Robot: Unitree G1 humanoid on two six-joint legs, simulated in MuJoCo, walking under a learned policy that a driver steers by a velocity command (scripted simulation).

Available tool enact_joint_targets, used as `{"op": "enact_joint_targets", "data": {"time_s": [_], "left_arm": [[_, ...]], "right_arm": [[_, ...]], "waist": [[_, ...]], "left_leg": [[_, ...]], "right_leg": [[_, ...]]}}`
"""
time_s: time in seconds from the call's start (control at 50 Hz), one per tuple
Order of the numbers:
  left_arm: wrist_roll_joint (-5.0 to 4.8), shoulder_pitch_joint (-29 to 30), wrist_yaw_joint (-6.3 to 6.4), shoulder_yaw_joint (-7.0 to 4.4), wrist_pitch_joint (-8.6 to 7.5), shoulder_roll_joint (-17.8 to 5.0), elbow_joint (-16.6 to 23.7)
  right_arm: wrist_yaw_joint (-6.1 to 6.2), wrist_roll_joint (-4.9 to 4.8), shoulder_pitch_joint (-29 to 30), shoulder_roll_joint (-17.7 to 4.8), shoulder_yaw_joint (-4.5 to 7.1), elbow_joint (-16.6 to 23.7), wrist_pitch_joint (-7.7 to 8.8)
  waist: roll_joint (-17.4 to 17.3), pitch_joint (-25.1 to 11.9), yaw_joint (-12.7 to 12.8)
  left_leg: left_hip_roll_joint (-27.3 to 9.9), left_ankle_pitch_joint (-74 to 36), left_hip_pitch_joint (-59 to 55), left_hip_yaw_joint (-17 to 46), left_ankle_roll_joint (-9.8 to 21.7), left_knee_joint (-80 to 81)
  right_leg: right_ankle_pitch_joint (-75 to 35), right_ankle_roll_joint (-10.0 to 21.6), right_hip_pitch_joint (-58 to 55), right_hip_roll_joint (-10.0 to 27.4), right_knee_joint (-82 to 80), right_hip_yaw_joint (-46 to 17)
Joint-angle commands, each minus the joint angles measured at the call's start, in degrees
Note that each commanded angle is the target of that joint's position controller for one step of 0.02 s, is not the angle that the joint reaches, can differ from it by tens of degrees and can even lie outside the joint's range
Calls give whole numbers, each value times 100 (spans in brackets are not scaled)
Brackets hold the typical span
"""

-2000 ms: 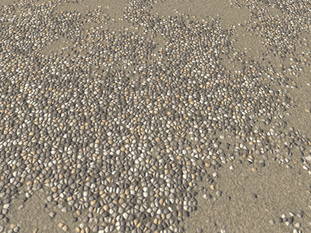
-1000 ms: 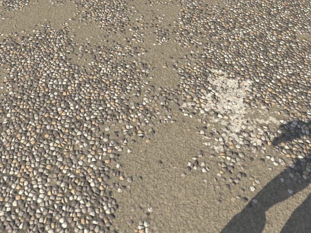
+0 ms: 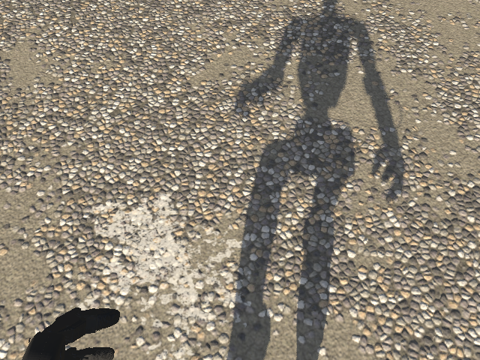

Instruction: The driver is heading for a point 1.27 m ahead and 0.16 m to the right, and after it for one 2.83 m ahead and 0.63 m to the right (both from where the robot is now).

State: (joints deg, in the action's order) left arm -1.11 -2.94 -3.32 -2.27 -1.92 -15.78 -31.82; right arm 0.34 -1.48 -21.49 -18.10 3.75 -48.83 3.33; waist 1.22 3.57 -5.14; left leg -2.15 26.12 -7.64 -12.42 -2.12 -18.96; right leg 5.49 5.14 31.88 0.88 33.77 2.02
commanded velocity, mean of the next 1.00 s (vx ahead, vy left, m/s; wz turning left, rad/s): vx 0.50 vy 0.00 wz -0.09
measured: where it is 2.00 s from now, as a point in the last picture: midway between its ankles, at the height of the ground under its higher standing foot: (233, 149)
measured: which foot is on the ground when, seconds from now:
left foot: down 0.00-0.02, up 0.04-0.52, down 0.54-1.00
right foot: up 0.00-0.00, down 0.02-0.54, up 0.56-1.00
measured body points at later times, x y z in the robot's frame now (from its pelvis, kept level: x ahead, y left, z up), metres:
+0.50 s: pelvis +0.29 +0.01 +0.01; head +0.32 +0.01 +0.46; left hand +0.33 +0.31 -0.11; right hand +0.50 -0.23 -0.07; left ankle +0.46 +0.12 -0.70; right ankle +0.14 -0.10 -0.72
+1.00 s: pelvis +0.56 +0.02 +0.02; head +0.59 +0.02 +0.47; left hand +0.80 +0.23 -0.06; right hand +0.55 -0.27 -0.10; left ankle +0.46 +0.12 -0.72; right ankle +0.73 -0.14 -0.69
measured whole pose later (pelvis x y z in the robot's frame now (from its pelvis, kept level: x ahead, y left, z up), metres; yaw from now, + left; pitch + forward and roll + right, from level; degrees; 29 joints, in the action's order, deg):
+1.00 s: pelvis +0.56 +0.02 +0.02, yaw -3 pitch +2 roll +2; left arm -0.8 -3.7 -1.9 -1.5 -4.2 -14.7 -39.7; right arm -0.5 -0.9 -21.0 -16.9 2.2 -49.0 3.5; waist 2.2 1.5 -5.3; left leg 3.4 16.4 -2.0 -2.0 2.6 -12.6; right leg -2.0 -0.1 33.8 4.2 31.5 -1.4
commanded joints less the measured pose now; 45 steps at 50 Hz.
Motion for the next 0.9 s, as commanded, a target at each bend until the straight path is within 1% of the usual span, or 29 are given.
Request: {"op": "enact_joint_targets", "data": {"time_s": [0.02, 0.04, 0.06, 0.08, 0.1, 0.12, 0.14, 0.16, 0.2, 0.26, 0.32, 0.36, 0.42, 0.48, 0.5, 0.52, 0.54, 0.56, 0.58, 0.6, 0.62, 0.64, 0.66, 0.68, 0.72, 0.74, 0.8, 0.86, 0.9], "left_arm": [[-3, -2278, 176, -595, 51, -1305, -142], [-26, -2110, 203, -634, 1, -1907, -147], [-1, -2304, 182, -490, -59, -1304, -34], [53, -2021, 157, -410, -126, -1144, -128], [25, -1642, 154, -372, -165, -1038, -161], [52, -1319, 156, -313, -185, -857, -151], [127, -1145, 163, -257, -216, -721, -119], [141, -1057, 167, -246, -248, -681, -138], [92, -1038, 183, -254, -331, -734, -279], [100, -1171, 254, -277, -360, -846, -485], [82, -1355, 301, -280, -323, -919, -645], [46, -1626, 301, -307, -309, -1029, -803], [-3, -1840, 306, -336, -251, -1089, -1006], [-12, -1839, 350, -371, -157, -1152, -1130], [1, -1748, 362, -375, -125, -1186, -1133], [40, -1702, 372, -336, -86, -1105, -1133], [148, -1803, 400, -217, -71, -849, -1034], [82, -2618, 356, -41, -179, -222, -925], [15, -2377, 330, -99, -285, -647, -1027], [-140, -1822, 297, -205, -334, -994, -894], [-124, -1438, 314, -178, -362, -963, -786], [-19, -1202, 332, -186, -366, -902, -738], [28, -1281, 338, -205, -329, -851, -759], [35, -1414, 337, -192, -280, -756, -810], [58, -1518, 355, -159, -188, -585, -857], [82, -1382, 366, -144, -161, -541, -805], [105, -821, 364, -103, -177, -444, -648], [80, -270, 297, -51, -251, -312, -534], [51, 99, 239, -32, -292, -288, -440]], "right_arm": [[59, 90, 175, -902, 95, 443, 38], [-64, 222, -625, -91, -186, 681, 155], [-116, 22, -4, -728, -57, 602, 295], [-133, -179, 680, -903, 9, 870, 350], [-96, -129, 840, -777, -40, 929, 385], [-69, -5, 864, -752, -28, 880, 372], [-80, 25, 680, -746, -13, 825, 313], [-89, 39, 528, -676, -21, 766, 249], [-86, 94, 444, -492, -60, 707, 135], [-70, 160, 1013, -358, -108, 893, 88], [-133, 134, 1615, -225, -168, 1020, 157], [-188, 87, 1982, -204, -188, 1118, 192], [-277, 61, 2269, -327, -155, 1262, 225], [-333, 86, 2059, -471, -94, 1262, 246], [-317, 94, 1716, -567, -39, 1184, 249], [-270, 104, 962, -763, 81, 967, 244], [-220, 137, 9, -1109, 185, 796, 224], [-232, 205, -353, -1614, 303, 690, 195], [-258, 91, -398, -1034, 154, 715, 192], [-234, 88, -17, -816, 81, 745, 187], [-216, 122, 336, -723, 53, 807, 172], [-220, 163, 586, -606, 19, 817, 173], [-218, 226, 714, -489, -24, 841, 203], [-224, 228, 759, -457, -31, 835, 225], [-218, 165, 711, -494, -17, 750, 283], [-203, 148, 677, -560, 1, 703, 296], [-133, 136, 516, -674, 34, 575, 252], [-88, 97, 323, -751, 42, 465, 198], [-76, 71, 100, -814, 55, 348, 159]], "waist": [[-85, -1474, 1581], [1409, -2302, 749], [619, -2770, 1277], [486, -1763, 1282], [89, -1195, 1017], [8, -850, 810], [129, -746, 601], [176, -719, 483], [122, -559, 373], [95, -209, 499], [118, -62, 749], [141, 23, 923], [192, 136, 964], [309, -8, 758], [366, -230, 542], [275, -738, 154], [-148, -1606, -198], [-1762, -2349, 161], [-1520, -2450, -75], [-1061, -1557, -67], [-557, -1060, 59], [-366, -640, 193], [-506, -582, 374], [-607, -600, 463], [-590, -554, 552], [-546, -450, 548], [-441, -249, 405], [-456, -122, 196], [-442, -28, 43]], "left_leg": [[-976, -4899, 2130, 183, 566, -3311], [110, 597, 4369, 637, 257, -5439], [119, 695, 4725, 1705, 294, -5985], [-88, 226, 5121, 1668, 353, -5987], [-350, -279, 5030, 1628, 380, -5535], [-516, -560, 4789, 1590, 333, -5153], [-636, -783, 4404, 1644, 297, -4995], [-666, -906, 4197, 1632, 239, -4853], [-693, -1088, 4112, 1539, 78, -4496], [-694, -1993, 4451, 1488, -109, -3543], [-488, -3084, 4219, 1352, -86, -2243], [-341, -3403, 4068, 1287, -45, -1739], [-274, -3133, 4297, 1406, 168, -1285], [-147, -2427, 4032, 1350, 433, -1066], [21, -2253, 3503, 1183, 549, -984], [197, -2318, 2447, 1005, 711, -929], [-508, -2657, 782, 1729, 1010, -1216], [-1845, -1248, -1209, 4573, 1987, -614], [-1922, -307, -1347, 5601, 2002, 140], [-1806, -180, -709, 4764, 1742, 220], [-1590, -649, 48, 4083, 1591, 279], [-1379, -1333, 736, 3584, 1551, 409], [-1216, -1827, 1135, 3253, 1507, 541], [-1119, -2105, 1342, 3051, 1528, 680], [-1063, -2544, 1568, 2668, 1630, 887], [-1058, -2705, 1623, 2519, 1663, 988], [-940, -2920, 1494, 2116, 1574, 1147], [-773, -2868, 1434, 1754, 1400, 1180], [-829, -2775, 1291, 1710, 1382, 1147]], "right_leg": [[-205, 610, -4110, 134, -183, -674], [778, 1706, -5837, 1829, -638, -3988], [1219, 1701, -5726, 2002, -1344, -4713], [745, 1403, -5002, 1792, -1508, -3738], [132, 1219, -4135, 1551, -1566, -3034], [-444, 1109, -3429, 1346, -1667, -2498], [-749, 1079, -2929, 1194, -1851, -2178], [-802, 1102, -2657, 1132, -2035, -2048], [-1065, 1149, -2263, 1087, -2314, -1673], [-1150, 1050, -2114, 909, -2530, -1172], [-835, 797, -2120, 685, -2552, -768], [-475, 757, -2255, 789, -2555, -799], [-502, 696, -2906, 1117, -2297, -972], [-1273, 514, -3462, 1321, -1834, -1067], [-2133, 420, -3507, 1225, -1400, -982], [-2856, 271, -3338, 925, -451, -759], [-1864, 57, -2433, 596, 1120, -513], [1529, -427, -106, -473, 3320, -347], [2759, -422, 609, -450, 4016, -1130], [2394, -367, 1065, -133, 4213, -1053], [1892, -339, 997, 174, 3986, -821], [1537, -356, 883, 366, 3606, -718], [1254, -366, 540, 533, 3356, -753], [1122, -410, 292, 568, 3216, -731], [1017, -512, 206, 613, 2917, -642], [864, -572, 332, 639, 2694, -611], [-15, -680, 653, 670, 1708, -555], [-861, -675, 454, 531, 628, -408], [-1090, -657, 358, 427, 166, -308]]}}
